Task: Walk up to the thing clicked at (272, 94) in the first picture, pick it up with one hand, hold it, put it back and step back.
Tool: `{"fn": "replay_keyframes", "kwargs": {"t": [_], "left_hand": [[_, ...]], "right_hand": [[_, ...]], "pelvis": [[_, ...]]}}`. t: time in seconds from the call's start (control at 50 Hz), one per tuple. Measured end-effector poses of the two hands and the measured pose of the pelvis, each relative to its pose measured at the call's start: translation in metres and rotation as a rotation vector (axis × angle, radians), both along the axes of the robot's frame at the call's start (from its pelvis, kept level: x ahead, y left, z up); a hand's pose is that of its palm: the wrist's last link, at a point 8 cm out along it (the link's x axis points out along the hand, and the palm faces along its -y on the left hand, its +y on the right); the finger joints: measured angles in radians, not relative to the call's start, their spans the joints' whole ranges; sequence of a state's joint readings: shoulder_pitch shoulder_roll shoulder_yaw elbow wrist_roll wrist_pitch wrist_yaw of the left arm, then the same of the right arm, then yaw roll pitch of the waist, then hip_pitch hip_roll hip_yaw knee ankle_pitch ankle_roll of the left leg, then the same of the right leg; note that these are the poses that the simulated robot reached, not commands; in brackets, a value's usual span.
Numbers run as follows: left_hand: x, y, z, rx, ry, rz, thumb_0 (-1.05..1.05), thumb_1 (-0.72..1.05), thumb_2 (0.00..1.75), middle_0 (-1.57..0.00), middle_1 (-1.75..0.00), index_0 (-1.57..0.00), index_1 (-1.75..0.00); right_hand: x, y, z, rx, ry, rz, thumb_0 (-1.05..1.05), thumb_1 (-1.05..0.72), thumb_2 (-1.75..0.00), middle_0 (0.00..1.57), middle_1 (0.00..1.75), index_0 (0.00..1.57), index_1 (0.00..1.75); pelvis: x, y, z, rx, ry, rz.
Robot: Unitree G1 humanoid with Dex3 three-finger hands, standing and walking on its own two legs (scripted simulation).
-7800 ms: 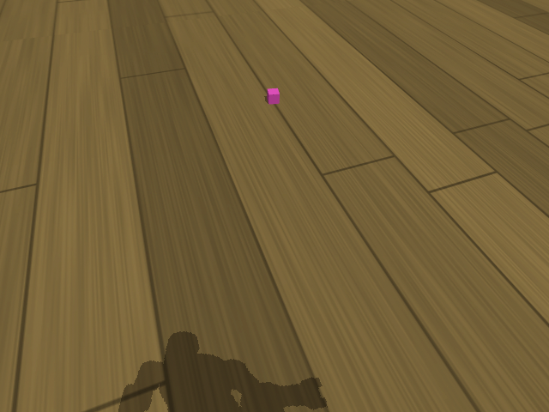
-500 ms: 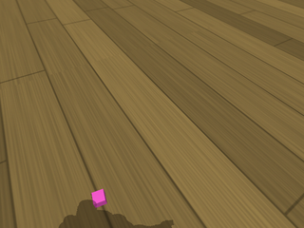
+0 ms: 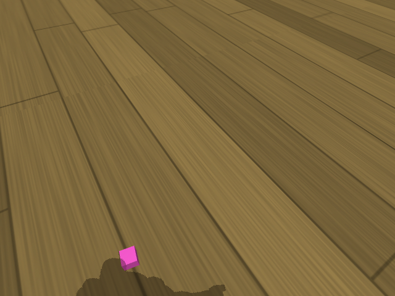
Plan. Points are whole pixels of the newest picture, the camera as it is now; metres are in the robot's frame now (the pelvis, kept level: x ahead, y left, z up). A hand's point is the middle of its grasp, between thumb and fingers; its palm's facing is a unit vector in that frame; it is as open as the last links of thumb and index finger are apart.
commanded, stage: stand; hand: left
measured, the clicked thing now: (129, 258) +0.41 +0.30 -0.75
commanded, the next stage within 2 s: walk up in 1.36 s
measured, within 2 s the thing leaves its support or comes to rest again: neither
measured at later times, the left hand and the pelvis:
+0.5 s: hand out of the picture +0.08 +0.26 -0.16, palm faces -0.03 -0.94 -0.35, open 7.4 cm; pelvis +0.01 +0.00 +0.00, yaw +0 degrees
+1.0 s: hand out of the picture +0.08 +0.25 -0.16, palm faces -0.03 -0.94 -0.34, open 7.4 cm; pelvis +0.01 +0.00 +0.00, yaw +0 degrees
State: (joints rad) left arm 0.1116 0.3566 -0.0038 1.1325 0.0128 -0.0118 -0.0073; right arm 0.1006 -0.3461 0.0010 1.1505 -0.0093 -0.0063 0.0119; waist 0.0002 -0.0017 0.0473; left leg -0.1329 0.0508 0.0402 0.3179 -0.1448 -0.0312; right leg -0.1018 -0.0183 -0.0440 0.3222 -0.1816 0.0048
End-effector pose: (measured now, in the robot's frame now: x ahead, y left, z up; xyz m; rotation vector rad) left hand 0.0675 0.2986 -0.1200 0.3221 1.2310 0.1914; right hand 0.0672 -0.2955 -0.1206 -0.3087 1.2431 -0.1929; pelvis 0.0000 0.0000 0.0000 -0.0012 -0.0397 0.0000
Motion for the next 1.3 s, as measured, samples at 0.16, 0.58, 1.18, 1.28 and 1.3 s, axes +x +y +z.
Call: {"fn": "replay_keyframes", "kwargs": {"t": [0.16, 0.58, 1.18, 1.28, 1.3], "left_hand": [[0.003, 0.000, -0.001, -0.001, 0.007, -0.003, 0.00, 0.91, 0.90, -0.21, -0.30, -0.21, -0.30], [0.010, 0.001, 0.001, 0.005, 0.002, -0.001, 0.00, 0.91, 0.90, -0.21, -0.30, -0.21, -0.30], [0.012, -0.002, 0.001, 0.003, 0.003, -0.002, 0.00, 0.91, 0.90, -0.21, -0.30, -0.21, -0.30], [0.012, -0.001, 0.000, 0.004, 0.004, -0.002, 0.00, 0.91, 0.90, -0.21, -0.30, -0.21, -0.30], [0.012, -0.001, 0.000, 0.004, 0.004, -0.001, 0.00, 0.91, 0.90, -0.21, -0.30, -0.21, -0.30]], "right_hand": [[0.004, 0.000, 0.001, -0.003, 0.002, 0.000, 0.00, -0.91, -0.90, 0.20, 0.30, 0.20, 0.30], [0.015, 0.000, 0.000, -0.003, -0.010, 0.003, 0.00, -0.91, -0.90, 0.20, 0.30, 0.20, 0.30], [0.011, -0.002, 0.000, -0.005, 0.001, -0.003, 0.00, -0.91, -0.90, 0.20, 0.30, 0.20, 0.30], [0.013, -0.002, 0.000, -0.004, -0.001, -0.003, 0.00, -0.91, -0.90, 0.20, 0.30, 0.20, 0.30], [0.013, -0.002, 0.001, -0.003, 0.000, -0.002, 0.00, -0.91, -0.90, 0.20, 0.30, 0.20, 0.30]], "pelvis": [[0.004, 0.000, 0.000, -0.001, 0.003, -0.002], [0.010, 0.001, 0.000, 0.002, 0.004, -0.002], [0.012, -0.001, 0.000, 0.002, 0.004, -0.002], [0.013, -0.001, 0.000, 0.002, 0.004, -0.002], [0.013, -0.001, 0.000, 0.002, 0.005, -0.002]]}}
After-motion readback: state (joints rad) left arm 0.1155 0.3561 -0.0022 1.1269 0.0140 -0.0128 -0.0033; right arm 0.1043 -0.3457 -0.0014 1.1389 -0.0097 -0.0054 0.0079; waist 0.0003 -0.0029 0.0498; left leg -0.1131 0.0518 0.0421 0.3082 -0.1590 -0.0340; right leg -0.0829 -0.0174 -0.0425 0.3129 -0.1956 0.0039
